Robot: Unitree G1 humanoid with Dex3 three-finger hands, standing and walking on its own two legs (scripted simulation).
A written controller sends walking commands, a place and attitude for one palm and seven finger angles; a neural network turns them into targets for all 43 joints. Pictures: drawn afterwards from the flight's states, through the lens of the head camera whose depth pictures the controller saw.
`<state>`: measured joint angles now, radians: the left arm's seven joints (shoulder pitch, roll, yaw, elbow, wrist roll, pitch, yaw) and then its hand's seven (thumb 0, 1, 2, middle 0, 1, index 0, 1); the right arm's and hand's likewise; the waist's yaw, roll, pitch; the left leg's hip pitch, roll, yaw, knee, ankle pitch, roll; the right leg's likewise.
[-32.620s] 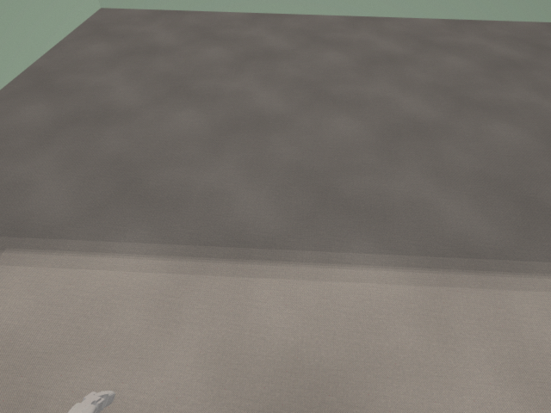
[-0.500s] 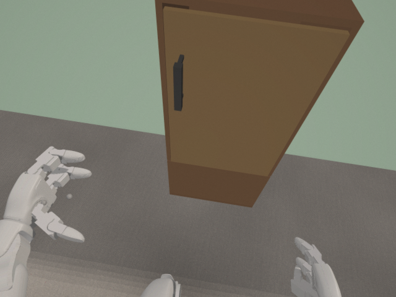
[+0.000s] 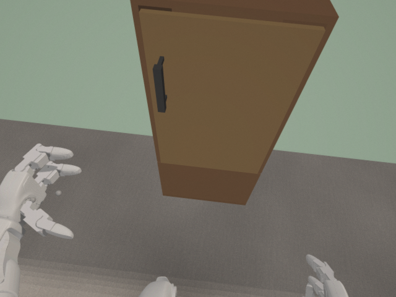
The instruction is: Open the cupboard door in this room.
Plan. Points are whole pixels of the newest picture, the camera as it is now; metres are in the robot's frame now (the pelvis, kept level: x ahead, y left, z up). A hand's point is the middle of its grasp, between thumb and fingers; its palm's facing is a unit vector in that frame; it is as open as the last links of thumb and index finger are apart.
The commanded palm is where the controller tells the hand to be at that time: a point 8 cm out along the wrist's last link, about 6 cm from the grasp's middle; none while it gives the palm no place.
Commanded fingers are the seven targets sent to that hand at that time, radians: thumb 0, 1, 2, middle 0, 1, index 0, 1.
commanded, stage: raise the hand with hooked fingers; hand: left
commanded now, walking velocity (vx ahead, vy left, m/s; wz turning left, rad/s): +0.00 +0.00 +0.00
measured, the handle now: (161, 85) +0.61 +0.13 +0.06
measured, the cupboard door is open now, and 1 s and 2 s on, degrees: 0 0 0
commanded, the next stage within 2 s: move the hooked fingers beside the handle in 0.12 s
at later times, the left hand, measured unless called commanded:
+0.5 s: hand (79, 172) +0.33 +0.25 +0.06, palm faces -0.07 -1.00 -0.04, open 14.0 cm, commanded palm +0.31 +0.30 +0.07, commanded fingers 0.00 -0.50 0.30 -0.30 -1.20 -0.30 -1.20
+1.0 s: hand (100, 142) +0.41 +0.23 +0.06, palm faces -0.07 -1.00 -0.03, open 14.0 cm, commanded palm +0.40 +0.28 +0.06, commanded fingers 0.00 -0.50 0.30 -0.30 -1.20 -0.30 -1.20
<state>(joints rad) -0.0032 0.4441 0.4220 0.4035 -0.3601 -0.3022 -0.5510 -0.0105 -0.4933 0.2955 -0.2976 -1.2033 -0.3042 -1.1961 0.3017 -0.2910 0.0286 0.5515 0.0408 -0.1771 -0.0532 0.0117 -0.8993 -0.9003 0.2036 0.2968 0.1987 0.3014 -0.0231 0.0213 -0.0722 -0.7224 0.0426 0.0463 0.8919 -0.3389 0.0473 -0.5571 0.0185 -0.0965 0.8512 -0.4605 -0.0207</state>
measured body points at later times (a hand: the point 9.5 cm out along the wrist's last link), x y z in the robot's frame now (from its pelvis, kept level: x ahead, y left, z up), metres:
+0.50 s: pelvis +0.00 -0.02 -0.01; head +0.06 -0.01 +0.44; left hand +0.33 +0.30 +0.07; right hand +0.14 -0.28 -0.09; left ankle +0.06 +0.09 -0.69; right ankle -0.02 -0.11 -0.69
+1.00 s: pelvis +0.01 +0.00 -0.01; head +0.09 +0.01 +0.44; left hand +0.40 +0.29 +0.06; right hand +0.10 -0.28 -0.11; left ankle +0.06 +0.09 -0.69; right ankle -0.02 -0.11 -0.69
